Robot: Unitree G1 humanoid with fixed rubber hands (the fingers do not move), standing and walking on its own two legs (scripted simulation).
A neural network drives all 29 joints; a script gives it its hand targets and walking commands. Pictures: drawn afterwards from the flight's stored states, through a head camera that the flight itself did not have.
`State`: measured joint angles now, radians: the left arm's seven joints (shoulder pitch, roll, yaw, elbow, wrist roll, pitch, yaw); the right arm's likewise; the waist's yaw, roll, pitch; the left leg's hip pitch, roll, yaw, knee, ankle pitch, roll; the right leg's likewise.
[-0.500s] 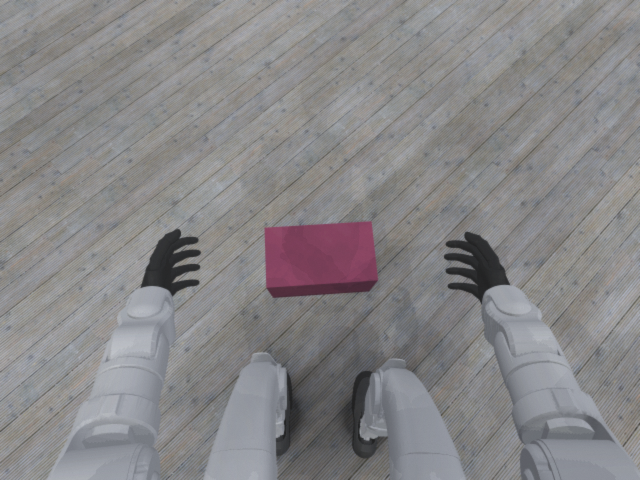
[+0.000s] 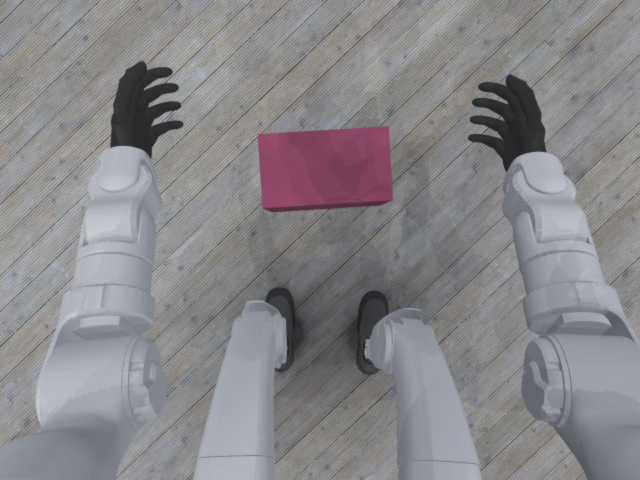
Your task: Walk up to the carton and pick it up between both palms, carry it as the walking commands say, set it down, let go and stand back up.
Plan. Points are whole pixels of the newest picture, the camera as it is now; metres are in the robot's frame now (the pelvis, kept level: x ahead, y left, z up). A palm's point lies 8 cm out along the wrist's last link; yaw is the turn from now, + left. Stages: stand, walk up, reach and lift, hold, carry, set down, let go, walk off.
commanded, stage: reach and lift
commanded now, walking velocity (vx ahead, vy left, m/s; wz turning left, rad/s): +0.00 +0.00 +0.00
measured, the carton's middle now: (324, 173) +0.49 +0.03 -0.58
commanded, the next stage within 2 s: none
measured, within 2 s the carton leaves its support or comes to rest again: neither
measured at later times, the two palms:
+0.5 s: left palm (167, 161) +0.44 +0.26 -0.25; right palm (473, 161) +0.47 -0.18 -0.25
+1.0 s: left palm (200, 180) +0.44 +0.25 -0.40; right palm (433, 179) +0.46 -0.17 -0.41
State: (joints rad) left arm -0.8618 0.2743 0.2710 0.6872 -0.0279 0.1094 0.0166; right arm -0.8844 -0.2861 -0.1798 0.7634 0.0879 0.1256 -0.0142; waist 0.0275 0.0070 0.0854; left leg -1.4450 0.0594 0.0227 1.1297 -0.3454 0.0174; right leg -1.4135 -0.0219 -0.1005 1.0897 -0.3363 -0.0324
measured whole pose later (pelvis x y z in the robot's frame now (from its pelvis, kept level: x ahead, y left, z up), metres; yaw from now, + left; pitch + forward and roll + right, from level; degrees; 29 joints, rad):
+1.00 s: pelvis -0.07 +0.00 -0.24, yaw -1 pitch +28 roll -2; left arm -1.31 0.42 0.16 0.90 -0.24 0.15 0.13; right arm -1.33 -0.44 -0.07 0.95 0.27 0.16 -0.10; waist 0.07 0.01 0.52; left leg -2.02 0.07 0.01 2.04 -0.51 0.05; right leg -2.00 -0.04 -0.07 2.02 -0.50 -0.04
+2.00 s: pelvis -0.06 +0.00 -0.29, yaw -1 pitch +34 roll -2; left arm -1.36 0.51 -0.04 1.05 -0.34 0.03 0.06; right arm -1.53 -0.48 0.00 1.26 0.31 0.04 -0.05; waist 0.07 0.00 0.52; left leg -2.25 0.05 -0.01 2.19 -0.53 0.04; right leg -2.22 -0.05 -0.07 2.17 -0.53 -0.04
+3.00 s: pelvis -0.06 +0.00 -0.29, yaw -1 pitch +33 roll -2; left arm -1.48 0.42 -0.03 1.17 -0.34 0.04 0.04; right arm -1.56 -0.41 0.00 1.30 0.31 0.02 -0.06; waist 0.07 0.00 0.51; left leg -2.25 0.02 -0.03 2.20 -0.53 0.01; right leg -2.23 -0.03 -0.07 2.18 -0.53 -0.04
